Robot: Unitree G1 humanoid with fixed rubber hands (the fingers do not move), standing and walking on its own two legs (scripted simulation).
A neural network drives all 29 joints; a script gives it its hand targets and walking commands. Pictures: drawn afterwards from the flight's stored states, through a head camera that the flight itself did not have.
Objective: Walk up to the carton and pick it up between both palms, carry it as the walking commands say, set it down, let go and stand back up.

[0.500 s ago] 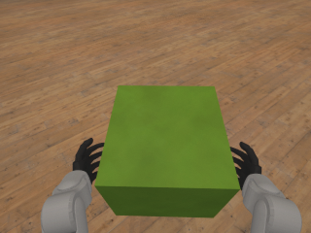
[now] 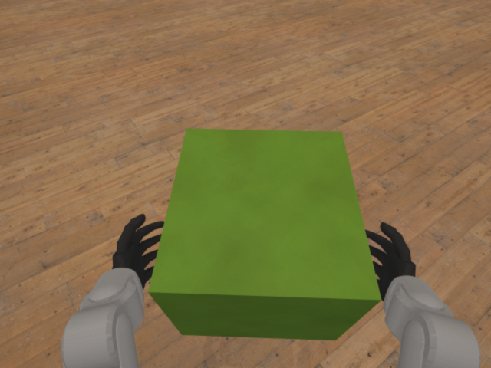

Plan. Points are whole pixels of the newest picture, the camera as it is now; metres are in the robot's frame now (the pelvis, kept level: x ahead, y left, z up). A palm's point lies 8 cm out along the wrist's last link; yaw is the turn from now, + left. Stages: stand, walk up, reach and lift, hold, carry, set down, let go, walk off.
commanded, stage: carry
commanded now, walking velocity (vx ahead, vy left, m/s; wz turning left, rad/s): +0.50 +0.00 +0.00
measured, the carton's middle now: (261, 234) +0.35 +0.00 +0.04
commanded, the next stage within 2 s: none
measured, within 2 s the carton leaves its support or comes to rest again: neither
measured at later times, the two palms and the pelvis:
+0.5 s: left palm (195, 147) +0.53 +0.13 +0.10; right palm (367, 151) +0.53 -0.22 +0.08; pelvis +0.29 -0.05 +0.01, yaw +1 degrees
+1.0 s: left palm (218, 96) +0.72 +0.10 +0.10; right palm (362, 97) +0.72 -0.25 +0.10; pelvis +0.48 -0.07 +0.01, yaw -1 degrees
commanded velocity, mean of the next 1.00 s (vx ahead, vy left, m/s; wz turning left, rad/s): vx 0.11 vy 0.00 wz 0.00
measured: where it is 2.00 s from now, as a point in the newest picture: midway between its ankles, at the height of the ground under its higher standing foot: (274, 296)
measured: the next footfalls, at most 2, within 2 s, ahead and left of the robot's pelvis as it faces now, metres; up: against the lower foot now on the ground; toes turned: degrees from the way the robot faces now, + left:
right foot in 0.24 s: +0.18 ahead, -0.14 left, +0.00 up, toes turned -9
left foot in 0.52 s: +0.52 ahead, +0.03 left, +0.00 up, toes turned +8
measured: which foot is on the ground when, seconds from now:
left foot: down 0.00-0.26, up 0.28-0.50, down 0.52-1.00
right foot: up 0.00-0.22, down 0.24-0.54, up 0.56-0.74, down 0.76-1.00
